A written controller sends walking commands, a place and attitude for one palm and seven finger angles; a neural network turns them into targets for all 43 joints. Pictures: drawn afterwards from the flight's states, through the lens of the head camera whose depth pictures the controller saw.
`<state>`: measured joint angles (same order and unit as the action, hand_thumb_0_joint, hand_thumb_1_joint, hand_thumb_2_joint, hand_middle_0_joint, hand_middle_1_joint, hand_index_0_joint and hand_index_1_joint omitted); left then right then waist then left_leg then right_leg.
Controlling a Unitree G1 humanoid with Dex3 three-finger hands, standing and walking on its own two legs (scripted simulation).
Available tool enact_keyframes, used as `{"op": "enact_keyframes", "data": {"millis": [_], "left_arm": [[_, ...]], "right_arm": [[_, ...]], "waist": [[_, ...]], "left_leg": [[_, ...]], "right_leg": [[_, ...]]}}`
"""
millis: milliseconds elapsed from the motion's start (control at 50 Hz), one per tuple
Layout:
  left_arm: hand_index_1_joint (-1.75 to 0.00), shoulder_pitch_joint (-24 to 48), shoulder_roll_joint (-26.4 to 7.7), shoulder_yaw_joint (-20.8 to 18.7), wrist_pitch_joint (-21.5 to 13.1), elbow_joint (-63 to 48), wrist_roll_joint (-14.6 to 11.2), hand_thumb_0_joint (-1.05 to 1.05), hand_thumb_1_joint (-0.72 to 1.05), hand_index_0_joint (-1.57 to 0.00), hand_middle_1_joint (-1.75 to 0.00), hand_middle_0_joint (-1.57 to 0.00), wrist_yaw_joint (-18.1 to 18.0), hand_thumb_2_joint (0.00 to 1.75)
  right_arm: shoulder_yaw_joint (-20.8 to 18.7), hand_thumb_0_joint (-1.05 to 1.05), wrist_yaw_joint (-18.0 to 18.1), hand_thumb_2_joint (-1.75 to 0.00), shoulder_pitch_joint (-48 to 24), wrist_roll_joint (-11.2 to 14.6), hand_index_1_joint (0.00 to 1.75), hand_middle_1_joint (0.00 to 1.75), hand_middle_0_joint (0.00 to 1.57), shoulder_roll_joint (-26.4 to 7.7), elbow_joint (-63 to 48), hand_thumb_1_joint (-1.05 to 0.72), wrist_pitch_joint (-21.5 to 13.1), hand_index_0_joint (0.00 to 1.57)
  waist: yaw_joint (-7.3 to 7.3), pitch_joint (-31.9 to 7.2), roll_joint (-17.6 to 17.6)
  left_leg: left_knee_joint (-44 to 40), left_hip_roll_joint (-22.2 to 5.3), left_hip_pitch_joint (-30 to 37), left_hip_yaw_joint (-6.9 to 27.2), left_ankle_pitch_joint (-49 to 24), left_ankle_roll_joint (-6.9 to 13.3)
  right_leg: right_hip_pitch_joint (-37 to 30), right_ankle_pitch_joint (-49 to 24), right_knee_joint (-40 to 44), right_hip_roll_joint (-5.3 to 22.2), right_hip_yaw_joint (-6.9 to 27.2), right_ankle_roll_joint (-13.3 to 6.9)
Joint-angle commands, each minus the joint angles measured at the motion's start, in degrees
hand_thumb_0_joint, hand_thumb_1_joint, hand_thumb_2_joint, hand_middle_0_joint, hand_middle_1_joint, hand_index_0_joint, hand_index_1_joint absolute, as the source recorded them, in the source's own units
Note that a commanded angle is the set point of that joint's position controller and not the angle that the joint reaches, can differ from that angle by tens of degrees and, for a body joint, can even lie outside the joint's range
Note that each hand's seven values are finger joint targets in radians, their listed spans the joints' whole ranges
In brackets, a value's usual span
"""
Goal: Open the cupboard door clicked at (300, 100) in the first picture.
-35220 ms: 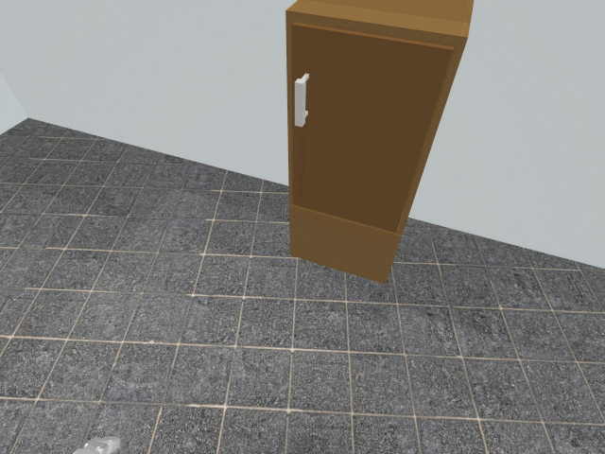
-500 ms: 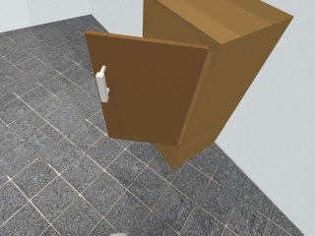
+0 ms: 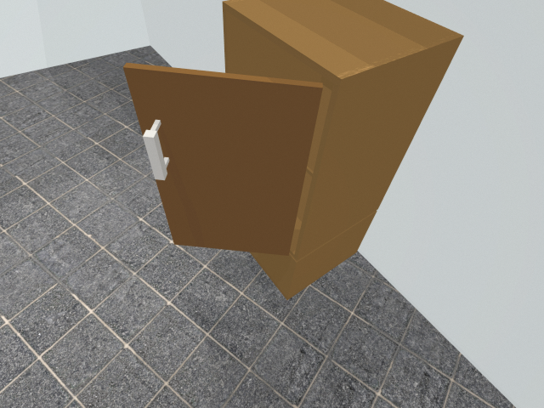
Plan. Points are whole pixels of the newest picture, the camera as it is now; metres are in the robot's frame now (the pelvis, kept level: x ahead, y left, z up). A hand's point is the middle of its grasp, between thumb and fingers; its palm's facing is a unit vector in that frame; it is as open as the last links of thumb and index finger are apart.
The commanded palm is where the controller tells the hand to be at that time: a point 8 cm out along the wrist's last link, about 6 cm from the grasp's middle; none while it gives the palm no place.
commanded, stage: come to a stop and stand still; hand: left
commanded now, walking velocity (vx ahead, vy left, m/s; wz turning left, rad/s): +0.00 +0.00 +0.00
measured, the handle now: (158, 150) +0.60 +0.28 -0.01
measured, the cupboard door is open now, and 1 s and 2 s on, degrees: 49 49 49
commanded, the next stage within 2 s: look again from close up in 0.10 s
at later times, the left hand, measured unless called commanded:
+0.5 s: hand out of the picture +0.05 +0.21 -0.16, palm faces +0.02 -0.96 -0.27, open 7.4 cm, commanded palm none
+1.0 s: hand out of the picture -0.06 +0.19 -0.18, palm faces +0.04 -0.98 -0.17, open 7.3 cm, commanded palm none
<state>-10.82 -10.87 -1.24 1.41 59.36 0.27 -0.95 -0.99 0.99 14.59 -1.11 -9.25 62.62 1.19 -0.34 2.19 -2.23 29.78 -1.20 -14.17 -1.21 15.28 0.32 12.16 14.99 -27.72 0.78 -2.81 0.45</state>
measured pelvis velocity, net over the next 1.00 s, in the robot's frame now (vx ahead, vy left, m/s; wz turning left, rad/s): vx -0.03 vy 0.02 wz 0.00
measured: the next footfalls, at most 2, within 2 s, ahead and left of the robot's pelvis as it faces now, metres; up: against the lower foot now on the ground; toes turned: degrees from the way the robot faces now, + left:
right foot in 1.42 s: +0.07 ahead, -0.07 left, +0.00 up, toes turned -9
left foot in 1.68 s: +0.18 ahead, +0.24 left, +0.00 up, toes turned +4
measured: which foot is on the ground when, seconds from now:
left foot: down 0.00-1.00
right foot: down 0.00-1.00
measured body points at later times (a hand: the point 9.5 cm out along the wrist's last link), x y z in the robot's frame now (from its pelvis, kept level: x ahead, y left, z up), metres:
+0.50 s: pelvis -0.02 +0.00 +0.00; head -0.04 +0.00 +0.45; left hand +0.04 +0.26 -0.14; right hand +0.07 -0.27 -0.13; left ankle +0.01 +0.11 -0.74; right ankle +0.00 -0.12 -0.74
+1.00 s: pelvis -0.03 +0.02 +0.00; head -0.04 +0.03 +0.45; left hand -0.06 +0.24 -0.16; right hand -0.06 -0.21 -0.15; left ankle +0.01 +0.11 -0.73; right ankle +0.00 -0.12 -0.74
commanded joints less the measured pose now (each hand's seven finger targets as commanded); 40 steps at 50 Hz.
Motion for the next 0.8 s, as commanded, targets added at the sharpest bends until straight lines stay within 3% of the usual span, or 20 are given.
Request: {"op": "enact_keyframes", "data": {"millis": [0, 40, 60, 80, 100, 120, 140, 160, 200, 220, 260, 320, 360, 520, 780], "left_arm": [[-0.30, -4.4, -5.0, -0.8, -1.0, 0.2, 0.2, 0.00, 0.90, -0.20, -0.30, -0.20, -0.1, 0.90], [-0.30, -4.4, -4.9, -0.6, -1.4, 1.0, 0.1, 0.00, 0.90, -0.20, -0.30, -0.20, -0.1, 0.90], [-0.30, -4.3, -15.2, 0.0, -3.2, -4.3, 1.3, 0.00, 0.90, -0.20, -0.30, -0.20, -0.6, 0.90], [-0.30, -5.0, -12.3, -2.1, -3.3, -5.6, 1.1, 0.00, 0.90, -0.20, -0.30, -0.20, -0.9, 0.90], [-0.30, -4.6, -12.3, -1.8, -3.5, -6.0, 1.1, 0.00, 0.90, -0.20, -0.30, -0.20, -0.8, 0.90], [-0.30, -5.6, -10.3, -1.8, -3.3, -6.4, 1.0, 0.00, 0.90, -0.20, -0.30, -0.20, -0.8, 0.90], [-0.30, -5.8, -10.0, -1.7, -3.0, -6.8, 1.0, 0.00, 0.90, -0.20, -0.30, -0.20, -0.9, 0.90], [-0.30, -6.4, -8.9, -1.4, -2.7, -7.2, 1.0, 0.00, 0.90, -0.20, -0.30, -0.20, -0.9, 0.90], [-0.30, -5.5, -10.6, -1.9, -2.6, -8.0, 1.0, 0.00, 0.90, -0.20, -0.30, -0.20, -1.0, 0.90], [-0.30, -5.5, -11.1, -2.0, -2.6, -8.4, 1.0, 0.00, 0.90, -0.20, -0.30, -0.20, -1.0, 0.90], [-0.30, -6.3, -10.6, -1.5, -2.6, -8.5, 0.8, 0.00, 0.90, -0.20, -0.30, -0.20, -0.9, 0.90], [-0.30, -5.3, -12.1, -1.4, -2.6, -8.3, 0.6, 0.00, 0.90, -0.20, -0.30, -0.20, -0.8, 0.90], [-0.30, -4.9, -11.9, -1.0, -2.6, -8.1, 0.7, 0.00, 0.90, -0.20, -0.30, -0.20, -0.8, 0.90], [-0.30, -3.4, -12.6, -0.3, -2.4, -6.4, 0.7, 0.00, 0.90, -0.20, -0.30, -0.20, -0.5, 0.90], [-0.30, -8.8, -7.4, 0.5, -2.0, -2.7, 0.8, 0.00, 0.90, -0.20, -0.30, -0.20, -1.0, 0.90]], "right_arm": [[-1.1, 0.00, 0.9, -0.90, -0.4, 0.1, 0.30, 0.30, 0.20, -7.0, -2.3, -0.90, -1.8, 0.20], [-1.0, 0.00, 0.9, -0.90, 0.7, 0.3, 0.30, 0.30, 0.20, -6.2, -1.5, -0.90, -1.8, 0.20], [-1.1, 0.00, 0.6, -0.90, -1.5, 0.2, 0.30, 0.30, 0.20, -13.9, -8.0, -0.90, -3.2, 0.20], [-2.7, 0.00, 1.1, -0.90, -0.7, -0.3, 0.30, 0.30, 0.20, -14.0, -9.6, -0.90, -4.3, 0.20], [-2.8, 0.00, 1.4, -0.90, 0.1, -0.2, 0.30, 0.30, 0.20, -12.8, -9.7, -0.90, -4.4, 0.20], [-2.8, 0.00, 1.6, -0.90, 1.2, -0.1, 0.30, 0.30, 0.20, -11.2, -10.2, -0.90, -4.1, 0.20], [-2.8, 0.00, 1.5, -0.90, 1.8, -0.1, 0.30, 0.30, 0.20, -10.6, -10.6, -0.90, -3.7, 0.20], [-2.1, 0.00, 1.2, -0.90, 3.2, -0.4, 0.30, 0.30, 0.20, -9.1, -10.9, -0.90, -3.3, 0.20], [-2.4, 0.00, 1.1, -0.90, 2.5, -0.2, 0.30, 0.30, 0.20, -10.0, -11.1, -0.90, -3.0, 0.20], [-2.6, 0.00, 1.0, -0.90, 2.2, -0.1, 0.30, 0.30, 0.20, -10.5, -11.2, -0.90, -2.9, 0.20], [-2.2, 0.00, 0.7, -0.90, 1.3, -0.1, 0.30, 0.30, 0.20, -10.3, -11.3, -0.90, -2.8, 0.20], [-2.1, 0.00, 0.6, -0.90, -0.7, -0.1, 0.30, 0.30, 0.20, -12.1, -11.2, -0.90, -2.5, 0.20], [-1.8, 0.00, 0.3, -0.90, -1.3, -0.1, 0.30, 0.30, 0.20, -12.1, -11.0, -0.90, -2.6, 0.20], [-1.2, 0.00, -0.3, -0.90, -3.4, -0.1, 0.30, 0.30, 0.20, -13.3, -9.5, -0.90, -2.3, 0.20], [-0.7, 0.00, -0.4, -0.90, 1.5, 0.3, 0.30, 0.30, 0.20, -9.0, -4.9, -0.90, -1.7, 0.20]], "waist": [[1.87, -1.8, 8.6], [1.37, -1.4, 3.5], [-0.02, 3.9, 5.6], [0.67, -6.3, 8.6], [-0.18, -11.0, 7.0], [-0.25, -11.4, 2.9], [-0.40, -9.3, -1.9], [-0.83, -8.5, -4.5], [-1.02, -3.2, -3.7], [-0.84, -2.5, -2.3], [-0.38, -2.8, 0.5], [-0.15, -0.3, 1.4], [-0.02, -1.4, 2.6], [0.17, 1.8, 3.7], [0.40, 2.2, 2.2]], "left_leg": [[-12.9, -6.2, -2.4, 7.3, -2.3, 1.2], [-11.8, -5.2, -0.5, 5.8, -3.1, 0.6], [-9.0, -3.2, 0.2, 5.8, -13.6, 1.0], [-4.0, -4.7, 2.1, 6.2, -12.2, 1.9], [-1.6, -4.8, 4.0, 6.6, -15.2, 2.5], [-0.5, -4.6, 3.1, 5.9, -13.0, 2.5], [0.4, -3.6, 0.9, 4.9, -10.2, 2.4], [0.8, -2.5, -0.6, 3.4, -8.8, 2.3], [0.3, -2.0, -1.8, 2.6, -8.0, 2.0], [-0.3, -2.3, -1.4, 2.8, -9.0, 2.1], [-0.8, -3.1, 0.4, 3.2, -12.1, 2.3], [-2.4, -3.5, -0.7, 3.9, -10.1, 2.0], [-3.6, -3.9, 0.5, 4.3, -10.3, 2.0], [-8.8, -3.8, -1.6, 5.2, -0.6, 1.3], [-12.0, -3.8, -3.7, 5.9, 5.0, 0.9]], "right_leg": [[-5.4, -4.5, 5.6, 4.0, 4.3, -1.4], [-4.1, -4.6, 7.5, 4.7, 5.2, -1.7], [-1.1, -9.3, 4.7, 3.8, 3.7, -2.6], [-1.0, -6.0, 1.9, 5.7, 5.2, -2.8], [-2.2, -10.0, 1.4, 5.9, 5.5, -3.6], [-2.3, -9.6, 2.4, 6.2, 6.0, -3.8], [-1.9, -9.2, 3.4, 6.8, 6.8, -4.1], [-2.7, -10.4, 3.5, 7.3, 7.0, -4.4], [0.0, -11.4, 3.5, 7.6, 7.6, -4.9], [0.5, -11.8, 3.1, 7.2, 7.2, -4.7], [0.5, -12.3, 2.5, 6.1, 6.1, -4.1], [1.3, -8.8, 3.6, 5.8, 6.2, -3.5], [0.6, -7.5, 4.2, 5.5, 6.0, -3.2], [1.4, 2.1, 8.5, 5.4, 6.4, -2.1], [0.5, 3.2, 9.4, 5.4, 5.3, -0.9]]}}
